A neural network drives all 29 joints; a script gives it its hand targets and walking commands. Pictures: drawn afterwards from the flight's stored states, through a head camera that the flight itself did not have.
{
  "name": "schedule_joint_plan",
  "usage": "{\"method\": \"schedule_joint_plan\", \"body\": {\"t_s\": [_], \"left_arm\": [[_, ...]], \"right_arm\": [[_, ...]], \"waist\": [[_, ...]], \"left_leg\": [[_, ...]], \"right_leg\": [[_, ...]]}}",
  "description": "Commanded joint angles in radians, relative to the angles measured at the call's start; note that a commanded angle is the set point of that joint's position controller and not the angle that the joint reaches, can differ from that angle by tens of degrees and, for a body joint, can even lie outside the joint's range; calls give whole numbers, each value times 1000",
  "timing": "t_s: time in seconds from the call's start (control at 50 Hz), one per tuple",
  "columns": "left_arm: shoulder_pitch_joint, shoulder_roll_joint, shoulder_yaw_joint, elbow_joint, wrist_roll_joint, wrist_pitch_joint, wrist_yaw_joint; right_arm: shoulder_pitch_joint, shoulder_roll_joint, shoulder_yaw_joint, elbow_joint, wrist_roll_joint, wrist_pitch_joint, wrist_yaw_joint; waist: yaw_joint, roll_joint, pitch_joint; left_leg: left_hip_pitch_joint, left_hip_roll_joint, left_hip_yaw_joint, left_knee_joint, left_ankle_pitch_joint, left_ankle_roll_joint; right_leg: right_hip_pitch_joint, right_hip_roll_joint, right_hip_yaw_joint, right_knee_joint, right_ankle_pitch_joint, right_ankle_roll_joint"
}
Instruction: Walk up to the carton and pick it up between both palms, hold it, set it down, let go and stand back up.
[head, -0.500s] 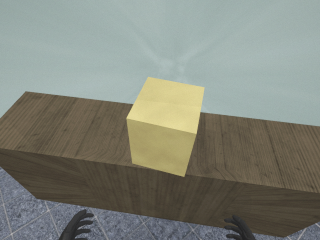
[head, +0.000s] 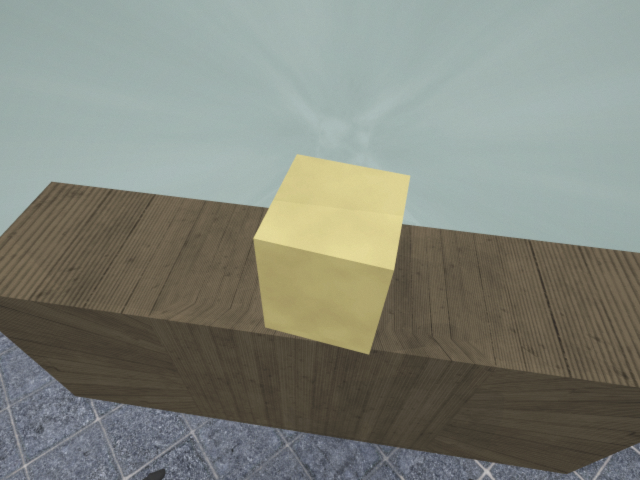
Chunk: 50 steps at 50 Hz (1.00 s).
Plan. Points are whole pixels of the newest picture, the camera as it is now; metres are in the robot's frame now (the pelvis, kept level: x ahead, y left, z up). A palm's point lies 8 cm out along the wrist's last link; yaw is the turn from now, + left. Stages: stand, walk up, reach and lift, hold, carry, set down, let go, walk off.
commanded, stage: stand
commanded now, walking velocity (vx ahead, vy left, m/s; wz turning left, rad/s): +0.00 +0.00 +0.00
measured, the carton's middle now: (333, 255) +0.51 -0.02 -0.06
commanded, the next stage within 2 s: walk up in 1.26 s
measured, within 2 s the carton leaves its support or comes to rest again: neither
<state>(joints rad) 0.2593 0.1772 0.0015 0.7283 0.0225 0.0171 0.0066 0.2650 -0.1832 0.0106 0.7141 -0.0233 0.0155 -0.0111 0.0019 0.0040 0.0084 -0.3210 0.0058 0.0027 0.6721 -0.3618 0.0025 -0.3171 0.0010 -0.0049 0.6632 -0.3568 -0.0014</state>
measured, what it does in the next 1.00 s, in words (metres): stands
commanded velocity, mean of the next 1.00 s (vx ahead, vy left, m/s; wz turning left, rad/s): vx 0.00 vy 0.00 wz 0.00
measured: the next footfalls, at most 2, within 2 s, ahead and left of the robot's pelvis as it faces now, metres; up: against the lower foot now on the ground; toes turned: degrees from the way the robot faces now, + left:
right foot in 1.74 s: +0.10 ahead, -0.16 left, +0.00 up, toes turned -13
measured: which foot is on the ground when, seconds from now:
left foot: down 0.00-1.00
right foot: down 0.00-1.00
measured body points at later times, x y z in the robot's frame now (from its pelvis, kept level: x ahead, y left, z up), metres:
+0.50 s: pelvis +0.01 +0.00 +0.01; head +0.02 +0.00 +0.46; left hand +0.08 +0.23 -0.13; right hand +0.08 -0.23 -0.13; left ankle +0.00 +0.12 -0.72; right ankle +0.00 -0.12 -0.72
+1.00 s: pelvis +0.01 +0.00 +0.02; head +0.02 +0.00 +0.46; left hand +0.03 +0.22 -0.14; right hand +0.03 -0.22 -0.14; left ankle +0.00 +0.12 -0.72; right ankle +0.00 -0.12 -0.72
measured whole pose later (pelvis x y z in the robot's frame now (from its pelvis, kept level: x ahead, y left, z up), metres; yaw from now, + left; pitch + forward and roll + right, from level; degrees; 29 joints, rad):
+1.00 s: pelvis +0.01 +0.00 +0.02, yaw +0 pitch -2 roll +0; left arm 0.28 0.14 0.03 1.04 0.01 0.00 0.04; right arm 0.29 -0.15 -0.02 1.03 -0.01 0.00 -0.04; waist 0.00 0.00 0.05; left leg -0.17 0.01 0.00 0.50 -0.30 0.00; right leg -0.17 0.00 0.00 0.49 -0.29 0.00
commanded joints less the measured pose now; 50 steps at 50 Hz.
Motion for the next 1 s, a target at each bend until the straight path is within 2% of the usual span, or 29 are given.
{"method": "schedule_joint_plan", "body": {"t_s": [0.0,0.4,0.98], "left_arm": [[-5,93,28,-72,0,-23,6],[24,93,41,41,-6,-27,19],[80,47,39,312,-10,-24,36]], "right_arm": [[-1,-94,-32,-72,0,-24,-7],[34,-94,-43,40,6,-29,-18],[87,-47,-43,313,10,-27,-33]], "waist": [[-1,0,-44],[-1,-2,-21],[-2,-1,61]], "left_leg": [[14,43,-62,-138,199,40],[52,52,-68,-178,250,44],[130,67,-69,-273,289,36]], "right_leg": [[19,-44,58,-117,199,-39],[59,-55,69,-161,249,-45],[137,-70,71,-259,286,-36]]}}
